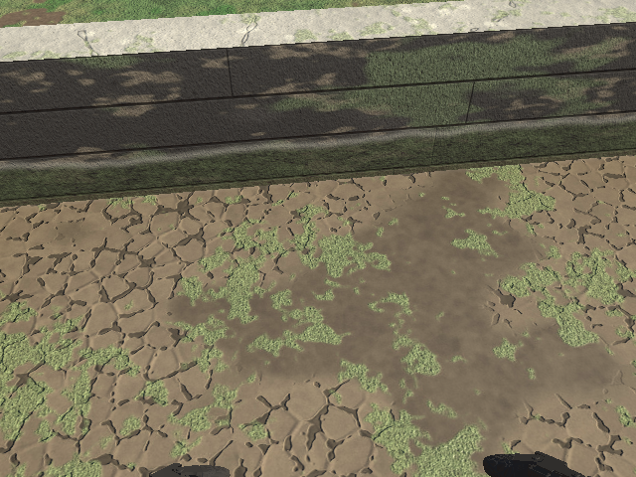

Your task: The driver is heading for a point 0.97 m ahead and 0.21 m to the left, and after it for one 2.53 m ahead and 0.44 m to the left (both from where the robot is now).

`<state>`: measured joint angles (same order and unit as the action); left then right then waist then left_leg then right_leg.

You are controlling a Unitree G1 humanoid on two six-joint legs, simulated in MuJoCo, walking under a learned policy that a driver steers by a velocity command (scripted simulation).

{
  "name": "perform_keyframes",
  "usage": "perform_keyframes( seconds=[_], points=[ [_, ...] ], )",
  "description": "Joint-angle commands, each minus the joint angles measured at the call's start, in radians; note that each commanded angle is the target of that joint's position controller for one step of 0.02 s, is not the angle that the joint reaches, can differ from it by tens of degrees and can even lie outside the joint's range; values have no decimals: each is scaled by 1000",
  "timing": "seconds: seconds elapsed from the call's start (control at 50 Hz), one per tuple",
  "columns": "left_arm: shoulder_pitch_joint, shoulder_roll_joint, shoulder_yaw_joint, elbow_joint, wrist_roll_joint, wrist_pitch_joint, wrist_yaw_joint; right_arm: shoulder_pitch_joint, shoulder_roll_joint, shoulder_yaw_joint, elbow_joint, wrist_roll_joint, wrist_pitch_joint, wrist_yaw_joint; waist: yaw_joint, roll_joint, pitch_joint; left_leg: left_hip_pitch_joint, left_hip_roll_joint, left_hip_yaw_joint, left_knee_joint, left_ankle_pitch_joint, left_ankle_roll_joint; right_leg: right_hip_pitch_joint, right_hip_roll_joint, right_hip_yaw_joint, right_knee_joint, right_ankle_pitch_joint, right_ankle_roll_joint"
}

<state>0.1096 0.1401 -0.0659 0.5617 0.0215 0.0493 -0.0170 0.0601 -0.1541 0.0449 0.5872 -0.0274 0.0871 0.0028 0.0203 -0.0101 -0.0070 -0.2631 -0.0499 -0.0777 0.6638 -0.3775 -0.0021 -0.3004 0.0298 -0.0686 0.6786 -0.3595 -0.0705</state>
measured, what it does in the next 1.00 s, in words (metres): stands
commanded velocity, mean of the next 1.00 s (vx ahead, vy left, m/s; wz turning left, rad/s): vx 0.50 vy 0.00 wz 0.00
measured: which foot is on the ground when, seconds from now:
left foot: down 0.00-1.00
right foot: down 0.00-1.00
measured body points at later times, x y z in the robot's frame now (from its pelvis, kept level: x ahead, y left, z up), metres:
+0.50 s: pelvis +0.00 +0.00 +0.00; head -0.01 -0.01 +0.45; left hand +0.20 +0.19 -0.07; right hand +0.22 -0.20 -0.07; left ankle -0.01 +0.13 -0.72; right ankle +0.00 -0.07 -0.72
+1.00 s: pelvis +0.00 -0.01 +0.00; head -0.01 -0.01 +0.45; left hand +0.20 +0.18 -0.07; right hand +0.22 -0.20 -0.08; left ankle -0.01 +0.13 -0.72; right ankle +0.01 -0.07 -0.72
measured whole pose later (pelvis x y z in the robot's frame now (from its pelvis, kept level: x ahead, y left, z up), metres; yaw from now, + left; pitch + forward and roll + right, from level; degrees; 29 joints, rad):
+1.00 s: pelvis +0.00 -0.01 +0.00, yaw +1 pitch -1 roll +1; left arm 0.13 0.14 -0.07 0.55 0.02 0.04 -0.02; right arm 0.07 -0.15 0.05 0.60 -0.03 0.09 0.00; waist 0.02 -0.01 -0.01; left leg -0.27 -0.05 -0.09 0.68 -0.39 -0.01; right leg -0.31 0.03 -0.09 0.70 -0.37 -0.08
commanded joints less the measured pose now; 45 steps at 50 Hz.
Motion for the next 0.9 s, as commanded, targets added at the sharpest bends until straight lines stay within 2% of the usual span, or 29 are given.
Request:
perform_keyframes(
  seconds=[0.02, 0.06, 0.08, 0.12, 0.14, 0.16, 0.18, 0.26, 0.28, 0.3, 0.32, 0.4, 0.42, 0.44, 0.46, 0.52, 0.54, 0.56, 0.6, 0.62, 0.66, 0.68, 0.7, 0.72, 0.78, 0.8, 0.82, 0.84, 0.9],
  points=[
    [-97, 54, 16, -105, 9, -20, -6, -113, -72, -20, -102, -3, -13, 0, 8, -2, -76, 16, 37, -44, -60, 232, 13, -3, -96, 98, -120, 276, 5],
    [-37, 62, 19, -84, -1, -24, 9, -53, -59, -20, -74, 0, -24, -5, -7, -2, -168, 78, 24, -32, -68, 54, 14, 32, -105, 137, -174, 85, 1],
    [-124, 60, 16, -112, 0, -22, -2, -128, -63, -16, -107, 1, -18, -3, 0, -9, -34, -1, 33, -38, -67, 214, 11, -22, -98, 105, -132, 251, 4],
    [-94, 53, 16, -105, 9, -24, -6, -116, -70, -21, -102, -2, -14, -2, 9, 1, -88, 17, 38, -44, -58, 231, 14, 6, -98, 96, -115, 281, 4],
    [-40, 63, 19, -87, -3, -22, 9, -59, -58, -20, -76, 1, -22, -5, -7, -6, -153, 70, 21, -30, -63, 51, 12, 21, -107, 138, -178, 80, 2],
    [-74, 69, 19, -97, -10, -18, 13, -78, -50, -15, -80, 1, -24, -4, -12, -22, -76, 41, 15, -24, -66, 51, 10, -21, -113, 156, -205, 33, -2],
    [-136, 60, 15, -121, -4, -18, 0, -133, -61, -14, -106, 1, -18, -2, -2, -17, -13, -8, 30, -37, -65, 204, 8, -38, -103, 113, -145, 225, 1],
    [-81, 51, 17, -103, 12, -28, -6, -105, -68, -20, -98, -4, -16, -4, 10, 0, -109, 21, 39, -47, -56, 244, 14, 18, -95, 91, -107, 287, 4],
    [-30, 61, 19, -86, -2, -27, 10, -53, -57, -20, -72, 1, -25, -8, -5, -1, -174, 75, 22, -31, -63, 54, 13, 37, -107, 133, -169, 89, 0],
    [-69, 69, 20, -97, -10, -20, 15, -77, -50, -16, -78, 2, -26, -6, -12, -18, -82, 40, 15, -24, -65, 50, 10, -13, -113, 152, -200, 39, -2],
    [-134, 59, 15, -123, -5, -19, 1, -134, -61, -14, -105, 2, -18, -4, -2, -16, -10, -13, 29, -36, -62, 204, 8, -39, -104, 110, -143, 228, 0],
    [-78, 49, 16, -105, 12, -28, -6, -102, -67, -20, -96, -5, -15, -5, 10, -2, -110, 19, 37, -46, -51, 243, 12, 17, -97, 90, -105, 289, 3],
    [-27, 60, 18, -87, -3, -27, 10, -51, -56, -20, -71, 1, -25, -9, -6, -3, -174, 73, 20, -31, -59, 53, 11, 35, -109, 133, -168, 90, -1],
    [-65, 68, 19, -98, -11, -21, 15, -75, -50, -16, -77, 1, -26, -7, -12, -19, -82, 38, 13, -24, -61, 49, 8, -15, -116, 153, -200, 39, -4],
    [-132, 58, 14, -125, -5, -19, 1, -133, -60, -14, -104, 2, -17, -4, -2, -17, -10, -14, 28, -35, -59, 203, 6, -42, -106, 110, -142, 227, -1],
    [-78, 49, 14, -109, 11, -26, -6, -103, -67, -19, -96, -5, -13, -4, 9, -4, -93, 11, 36, -45, -49, 242, 10, 4, -98, 89, -107, 282, 2],
    [-22, 57, 17, -89, -2, -27, 10, -48, -56, -19, -69, 0, -24, -8, -5, -5, -171, 70, 20, -33, -57, 56, 11, 31, -109, 131, -168, 87, -2],
    [-112, 55, 14, -118, 0, -25, -1, -123, -61, -15, -102, 0, -18, -6, 1, -11, -35, -10, 29, -37, -56, 216, 8, -23, -101, 100, -125, 253, 0],
    [-31, 59, 17, -93, -3, -24, 11, -58, -56, -19, -70, 0, -23, -8, -5, -6, -148, 61, 18, -31, -54, 52, 10, 17, -112, 135, -173, 80, -4],
    [-113, 55, 13, -121, -1, -22, -1, -124, -60, -15, -103, 1, -15, -5, 0, -15, -22, -16, 27, -36, -53, 211, 5, -36, -103, 101, -130, 244, 0],
    [-79, 48, 14, -111, 10, -27, -5, -107, -67, -20, -96, -5, -14, -5, 9, -2, -93, 10, 33, -44, -45, 235, 10, 5, -101, 91, -108, 282, 0],
    [-22, 59, 16, -93, -3, -25, 10, -52, -56, -20, -70, 0, -22, -9, -6, -8, -156, 62, 17, -31, -52, 53, 8, 18, -112, 133, -172, 82, -3],
    [-57, 65, 17, -102, -10, -21, 15, -72, -48, -14, -74, 0, -24, -7, -11, -22, -78, 33, 12, -24, -55, 50, 6, -24, -119, 153, -201, 32, -6],
    [-123, 57, 13, -127, -4, -21, 1, -129, -59, -14, -101, 0, -18, -5, -2, -17, -12, -16, 26, -36, -54, 206, 5, -43, -107, 109, -140, 225, -3],
    [-71, 48, 14, -111, 12, -27, -5, -102, -66, -19, -94, -5, -14, -6, 10, -3, -95, 8, 35, -46, -45, 246, 10, 4, -99, 86, -104, 283, 1],
    [-14, 56, 16, -91, -2, -28, 11, -46, -54, -19, -66, 0, -24, -10, -4, -4, -172, 67, 19, -34, -53, 58, 10, 31, -110, 128, -165, 89, -3],
    [-51, 65, 17, -101, -10, -24, 16, -70, -49, -15, -73, 1, -26, -9, -10, -17, -85, 34, 12, -26, -56, 52, 7, -13, -117, 147, -194, 41, -6],
    [-120, 56, 13, -128, -4, -22, 2, -130, -59, -14, -100, 1, -18, -7, -1, -14, -11, -20, 26, -37, -53, 210, 6, -41, -107, 105, -136, 230, -3],
    [-68, 47, 13, -111, 12, -27, -5, -101, -66, -19, -93, -5, -13, -7, 10, -4, -95, 6, 34, -46, -42, 249, 9, 4, -99, 84, -102, 287, 1]
  ],
)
